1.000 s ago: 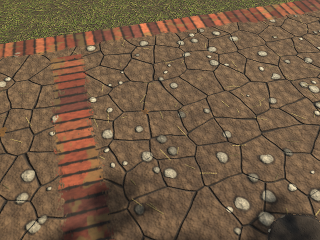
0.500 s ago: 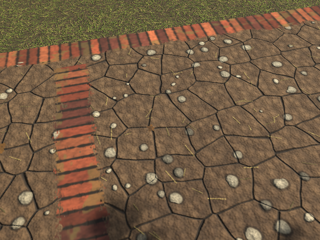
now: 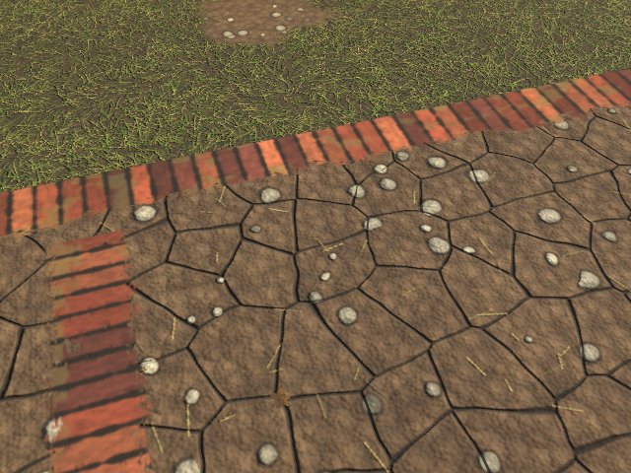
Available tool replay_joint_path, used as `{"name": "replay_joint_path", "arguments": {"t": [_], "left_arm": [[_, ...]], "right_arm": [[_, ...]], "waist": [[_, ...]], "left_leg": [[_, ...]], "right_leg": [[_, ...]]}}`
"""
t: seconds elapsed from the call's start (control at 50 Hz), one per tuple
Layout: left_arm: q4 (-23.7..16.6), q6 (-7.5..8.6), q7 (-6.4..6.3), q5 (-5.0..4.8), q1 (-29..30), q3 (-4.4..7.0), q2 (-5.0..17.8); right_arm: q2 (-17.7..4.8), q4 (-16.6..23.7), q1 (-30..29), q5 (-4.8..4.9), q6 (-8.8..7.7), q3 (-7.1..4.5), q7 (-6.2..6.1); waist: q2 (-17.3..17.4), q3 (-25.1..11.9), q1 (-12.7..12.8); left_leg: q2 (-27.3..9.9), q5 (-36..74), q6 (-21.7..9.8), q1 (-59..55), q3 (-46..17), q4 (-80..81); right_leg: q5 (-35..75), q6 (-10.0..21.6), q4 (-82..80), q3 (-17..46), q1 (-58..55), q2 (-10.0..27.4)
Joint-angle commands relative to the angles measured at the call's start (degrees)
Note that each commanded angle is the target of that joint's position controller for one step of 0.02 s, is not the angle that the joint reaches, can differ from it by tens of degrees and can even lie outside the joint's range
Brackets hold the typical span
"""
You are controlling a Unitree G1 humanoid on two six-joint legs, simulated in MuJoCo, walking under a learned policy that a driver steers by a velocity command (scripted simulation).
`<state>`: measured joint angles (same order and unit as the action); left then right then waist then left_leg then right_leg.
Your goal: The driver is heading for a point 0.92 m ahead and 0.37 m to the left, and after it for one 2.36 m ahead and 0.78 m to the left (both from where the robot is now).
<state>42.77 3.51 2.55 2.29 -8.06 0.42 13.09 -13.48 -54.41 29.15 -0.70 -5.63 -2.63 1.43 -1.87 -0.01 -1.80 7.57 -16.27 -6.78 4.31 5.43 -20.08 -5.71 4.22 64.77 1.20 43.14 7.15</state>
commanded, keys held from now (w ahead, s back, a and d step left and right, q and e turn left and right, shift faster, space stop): shift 0.18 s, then q+shift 0.82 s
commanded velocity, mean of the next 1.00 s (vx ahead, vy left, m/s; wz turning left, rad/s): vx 0.20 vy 0.00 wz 0.59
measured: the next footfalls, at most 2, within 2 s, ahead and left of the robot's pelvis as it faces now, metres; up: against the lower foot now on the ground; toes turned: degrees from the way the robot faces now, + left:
right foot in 0.20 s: +0.41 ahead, -0.07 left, +0.00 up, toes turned -1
left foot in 0.72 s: +0.33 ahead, +0.13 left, +0.00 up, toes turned +29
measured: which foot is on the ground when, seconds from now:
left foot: down 0.00-0.20, up 0.22-0.70, down 0.72-1.00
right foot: up 0.00-0.18, down 0.20-0.72, up 0.74-1.00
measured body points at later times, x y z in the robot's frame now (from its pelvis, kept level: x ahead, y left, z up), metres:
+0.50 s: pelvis +0.28 -0.02 +0.00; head +0.33 -0.02 +0.45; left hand +0.31 +0.26 -0.13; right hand +0.42 -0.26 -0.13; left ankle +0.31 +0.13 -0.66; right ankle +0.37 -0.07 -0.74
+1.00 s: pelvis +0.31 +0.03 +0.00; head +0.34 +0.07 +0.45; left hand +0.27 +0.33 -0.12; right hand +0.58 -0.14 -0.09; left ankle +0.29 +0.11 -0.74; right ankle +0.42 -0.09 -0.68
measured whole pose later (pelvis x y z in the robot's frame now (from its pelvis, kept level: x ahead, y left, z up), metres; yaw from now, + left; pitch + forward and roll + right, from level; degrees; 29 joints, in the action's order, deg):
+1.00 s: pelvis +0.31 +0.03 +0.00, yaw +38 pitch +2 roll -1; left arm 40.6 -2.6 -0.8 1.2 -7.9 3.0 16.4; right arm -17.7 -38.0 13.6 -0.7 3.1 -5.6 0.3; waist -1.2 3.4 -1.4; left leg 6.3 -10.6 -4.4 18.9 -6.8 -28.0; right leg -22.2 -3.4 54.4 2.6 30.1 0.9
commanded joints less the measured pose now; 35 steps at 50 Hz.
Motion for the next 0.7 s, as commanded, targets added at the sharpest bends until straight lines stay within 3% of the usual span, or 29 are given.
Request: {"name": "replay_joint_path", "arguments": {"t": [0.02, 0.06, 0.08, 0.12, 0.14, 0.16, 0.18, 0.2, 0.22, 0.24, 0.26, 0.28, 0.3, 0.32, 0.34, 0.38, 0.44, 0.5, 0.58, 0.66, 0.7], "left_arm": [[-3.76, 1.13, 0.36, 0.0, 4.63, -0.47, 1.49], [-3.67, 1.84, 0.93, -0.81, 8.11, -1.28, -0.64], [-3.54, 1.98, 0.85, -1.03, 8.81, -1.36, -0.57], [-2.78, 1.98, 0.04, -0.56, 8.48, -1.0, 1.42], [-1.73, 2.13, -0.46, -0.11, 5.93, -0.53, 2.98], [0.65, 2.5, -0.94, 0.14, -0.58, 0.14, 4.79], [3.75, 3.03, -1.44, 0.13, -9.69, 0.8, 6.32], [6.29, 3.73, -2.03, 1.09, -16.92, 1.38, 8.09], [7.43, 3.78, -2.48, 2.19, -20.47, 2.39, 12.73], [6.62, 3.68, -1.42, 0.65, -20.55, 2.45, 11.95], [3.35, 2.62, -1.63, -1.43, -14.52, 2.76, 9.19], [2.36, 2.25, -2.21, -1.56, -8.12, 1.91, 6.16], [2.75, 1.98, -2.82, -1.43, -6.04, 1.34, 3.8], [3.06, 1.71, -3.61, -1.73, -5.95, 1.21, 3.41], [3.7, 1.49, -4.04, -1.95, -7.1, 1.23, 3.81], [3.4, 1.62, -4.1, -1.61, -6.14, 1.82, 5.55], [2.28, 1.02, -4.13, -0.95, -3.12, 2.03, 5.93], [1.58, -0.27, -4.41, -0.86, -2.39, 2.23, 6.24], [0.96, -1.84, -4.31, -0.75, -3.47, 3.26, 8.92], [0.72, -3.31, -3.61, -0.74, -4.8, 4.38, 10.76], [0.95, -3.93, -3.25, -1.22, -5.0, 5.08, 11.66]], "right_arm": [[-3.78, 3.7, -3.92, 1.06, -2.26, 0.12, 0.12], [-4.75, 1.75, 1.26, 2.1, -2.75, 0.4, -0.19], [-5.61, 1.01, 2.6, 2.02, -2.68, 0.41, -0.5], [-7.02, 0.22, 2.9, 1.52, -2.0, 0.4, -1.42], [-7.69, -0.09, 2.89, 1.02, -1.49, 0.31, -1.96], [-8.39, -0.26, 2.05, 0.38, -0.91, 0.09, -2.62], [-9.56, -0.03, -0.57, 0.13, -0.35, -0.3, -3.09], [-9.2, 0.57, -2.25, 0.96, -0.13, -0.35, -3.28], [-2.93, 1.7, 2.76, 1.47, 0.12, 0.66, -3.27], [0.47, 0.18, 14.52, 5.78, 0.81, 1.39, -3.71], [-5.87, 0.31, 8.98, 3.63, 1.46, 0.1, -4.13], [-6.67, 2.43, 1.66, 2.49, 1.84, -0.48, -3.75], [-6.19, 3.47, -2.51, 1.02, 2.39, -0.68, -3.24], [-5.66, 3.88, -3.89, -0.27, 3.58, -1.0, -2.53], [-4.31, 3.81, -2.46, -1.25, 5.03, -1.17, -1.92], [-2.07, 4.43, -1.51, -1.07, 6.91, -1.1, -1.55], [-2.77, 7.4, -6.05, -0.96, 8.47, -1.54, -1.54], [-3.12, 10.09, -11.14, -1.19, 9.46, -1.36, -0.63], [-3.75, 13.66, -17.09, -0.96, 9.99, -1.28, 0.72], [-4.54, 17.03, -20.34, -0.4, 10.06, -1.84, 0.99], [-4.37, 17.34, -18.1, -0.18, 9.26, -2.09, 0.8]], "waist": [[-0.25, 10.8, 2.86], [1.15, 7.93, -0.11], [2.82, 7.1, -0.66], [5.27, 4.88, -0.47], [6.58, 2.78, 0.58], [7.99, -0.18, 3.46], [9.13, -3.47, 8.12], [7.88, -5.88, 11.61], [-4.34, -14.05, 8.31], [-9.75, -30.32, 4.36], [0.56, -30.43, 4.91], [1.23, -20.29, 3.6], [3.16, -11.99, 2.28], [2.44, -7.78, 1.31], [1.0, -5.92, 0.21], [-0.48, -5.71, -1.69], [-3.0, -4.23, -2.67], [-4.68, -2.64, -1.6], [-4.62, -2.17, 1.15], [-4.79, -1.85, 3.32], [-2.35, -2.14, 1.86]], "left_leg": [[-11.34, 34.5, -3.1, 14.79, -6.23, 14.01], [-11.06, 45.69, -0.37, 10.92, -4.02, 13.34], [-11.68, 47.59, 0.49, 6.82, -4.24, 12.7], [-12.57, 54.43, 1.77, -1.77, -4.76, 8.63], [-13.09, 59.98, 2.65, -5.42, -5.29, 4.38], [-13.36, 63.65, 3.56, -7.5, -5.79, -2.82], [-13.33, 62.99, 4.09, -7.68, -5.37, -13.55], [-11.0, 50.95, 4.08, -3.3, -5.19, -26.54], [-3.98, 1.68, 4.19, 9.72, -2.11, -49.2], [0.17, -23.32, 5.05, 23.39, -11.75, -67.41], [-3.56, -15.15, 4.7, 23.33, -13.7, -66.18], [-5.81, -10.91, 5.32, 25.66, -11.47, -61.85], [-7.7, -9.44, 5.82, 27.02, -9.98, -57.83], [-8.79, -8.08, 6.33, 25.3, -9.31, -55.19], [-8.86, -7.21, 6.85, 21.21, -8.42, -54.08], [-8.95, -6.33, 7.39, 19.56, -6.76, -53.98], [-11.02, -1.47, 7.1, 23.05, -5.72, -49.81], [-12.58, 4.28, 6.67, 24.04, -4.12, -40.56], [-11.75, 2.78, 5.94, 20.99, -0.41, -30.48], [-10.84, -6.63, 4.78, 18.59, 1.81, -23.22], [-9.81, -3.14, 3.48, 13.52, 1.63, -13.55]], "right_leg": [[12.09, -0.96, -17.28, -5.32, -7.36, -0.95], [21.3, -0.14, -27.03, -9.34, -15.33, -5.3], [23.71, 0.51, -30.11, -9.45, -16.42, -6.42], [22.52, 1.86, -34.37, -9.64, -18.07, -9.41], [19.21, 2.32, -35.23, -9.66, -20.54, -11.53], [16.23, 2.73, -35.52, -8.54, -25.84, -13.01], [17.77, 3.45, -38.13, -6.2, -32.85, -11.74], [27.82, 4.23, -43.09, -1.83, -41.39, -6.14], [70.08, 7.84, -29.1, 7.83, -57.62, 10.13], [85.01, 18.29, -26.48, 26.4, -74.78, 23.64], [70.82, 17.51, -32.23, 22.88, -65.84, 19.98], [56.11, 15.23, -37.19, 16.78, -55.84, 16.39], [46.97, 12.57, -41.05, 12.12, -46.95, 13.5], [42.74, 10.61, -44.1, 8.01, -39.93, 11.73], [40.76, 9.41, -46.14, 4.84, -33.47, 10.88], [36.68, 10.25, -48.12, 0.55, -27.74, 10.53], [24.86, 10.25, -49.92, -4.9, -24.59, 9.8], [7.48, 8.68, -50.98, -8.48, -24.68, 8.91], [-1.91, 7.74, -49.33, -10.87, -27.08, 11.98], [-4.35, 5.51, -44.89, -11.46, -32.15, 15.97], [-5.5, 1.76, -38.15, -13.77, -32.04, 15.4]]}}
